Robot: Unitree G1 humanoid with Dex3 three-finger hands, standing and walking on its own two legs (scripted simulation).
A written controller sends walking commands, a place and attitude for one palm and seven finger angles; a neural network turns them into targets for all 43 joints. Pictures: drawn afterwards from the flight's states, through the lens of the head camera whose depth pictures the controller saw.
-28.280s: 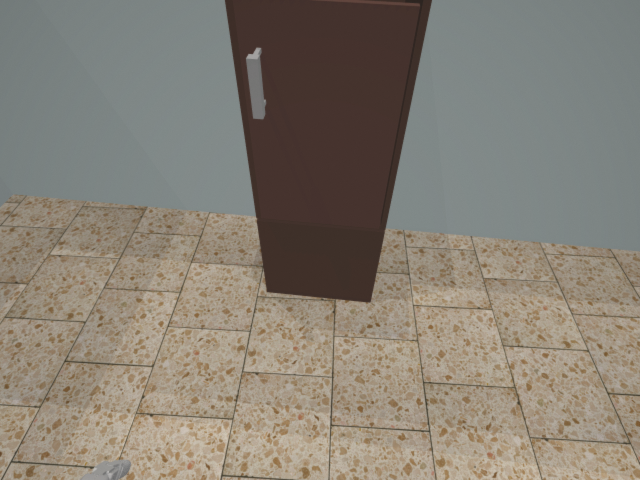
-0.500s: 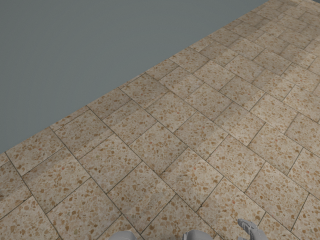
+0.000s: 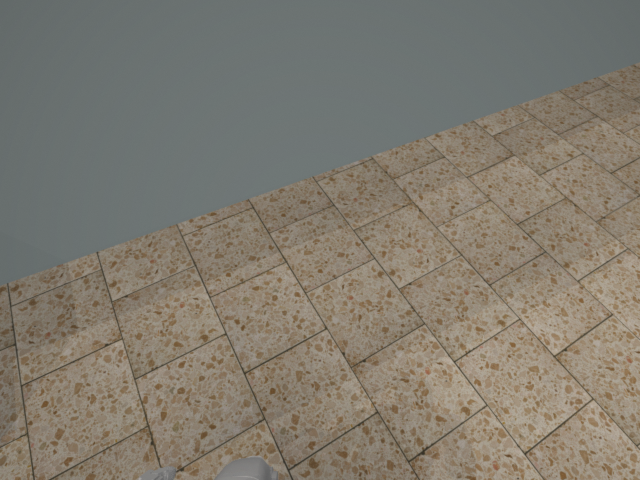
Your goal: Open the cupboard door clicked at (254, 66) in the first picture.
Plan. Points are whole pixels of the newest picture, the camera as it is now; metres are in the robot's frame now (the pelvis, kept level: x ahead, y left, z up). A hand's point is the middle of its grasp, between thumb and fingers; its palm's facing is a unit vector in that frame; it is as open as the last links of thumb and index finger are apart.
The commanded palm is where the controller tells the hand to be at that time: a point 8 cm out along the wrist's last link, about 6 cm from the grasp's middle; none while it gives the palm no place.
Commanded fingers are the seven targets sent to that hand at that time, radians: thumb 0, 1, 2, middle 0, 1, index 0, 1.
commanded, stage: turn to face it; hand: left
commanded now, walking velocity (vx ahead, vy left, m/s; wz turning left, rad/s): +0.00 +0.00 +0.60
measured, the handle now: out of the picture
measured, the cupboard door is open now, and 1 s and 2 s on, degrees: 47 47 47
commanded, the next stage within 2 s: none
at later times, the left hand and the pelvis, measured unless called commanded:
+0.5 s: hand out of the picture +0.07 +0.20 -0.15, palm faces +0.29 -0.91 -0.31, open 7.4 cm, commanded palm none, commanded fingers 0.00 0.90 0.90 -0.20 -0.30 -0.20 -0.30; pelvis +0.03 -0.03 -0.01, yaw +18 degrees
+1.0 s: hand out of the picture +0.00 +0.22 -0.16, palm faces +0.59 -0.77 -0.25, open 7.4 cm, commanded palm none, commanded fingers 0.00 0.90 0.90 -0.20 -0.30 -0.20 -0.30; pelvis +0.05 -0.02 +0.00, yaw +35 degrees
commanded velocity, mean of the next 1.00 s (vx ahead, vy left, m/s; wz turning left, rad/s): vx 0.00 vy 0.00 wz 0.60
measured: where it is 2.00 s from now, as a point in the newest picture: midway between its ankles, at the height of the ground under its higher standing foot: outside the picture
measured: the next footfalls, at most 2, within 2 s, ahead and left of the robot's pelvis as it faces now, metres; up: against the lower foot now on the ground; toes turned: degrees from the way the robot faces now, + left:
left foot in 0.06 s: +0.05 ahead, +0.12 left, +0.00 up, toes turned +8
right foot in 0.42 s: +0.08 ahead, -0.14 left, +0.00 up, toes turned +13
